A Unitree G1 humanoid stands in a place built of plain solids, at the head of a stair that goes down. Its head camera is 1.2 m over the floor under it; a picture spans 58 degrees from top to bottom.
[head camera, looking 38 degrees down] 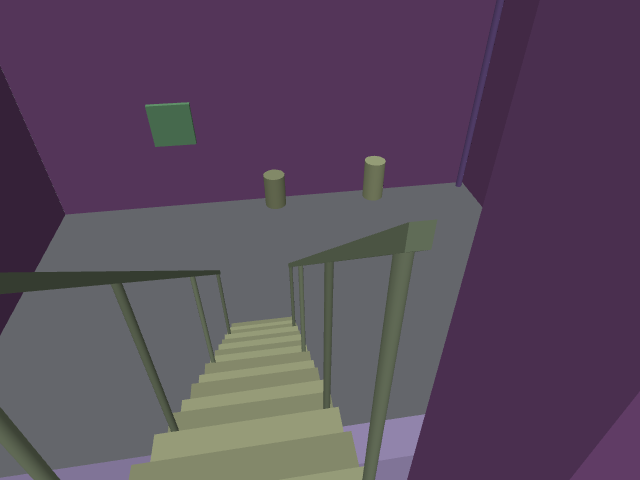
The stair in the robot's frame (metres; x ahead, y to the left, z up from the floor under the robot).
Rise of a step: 0.20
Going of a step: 0.22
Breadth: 0.81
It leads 9 degrees to the left of straight ahead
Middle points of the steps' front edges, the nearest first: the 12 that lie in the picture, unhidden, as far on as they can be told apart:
0.79 0.28 -0.40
1.02 0.32 -0.61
1.23 0.35 -0.81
1.44 0.38 -1.02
1.67 0.42 -1.21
1.88 0.45 -1.42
2.10 0.48 -1.60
2.32 0.52 -1.80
2.53 0.55 -2.00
2.75 0.58 -2.19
2.97 0.62 -2.39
3.19 0.65 -2.57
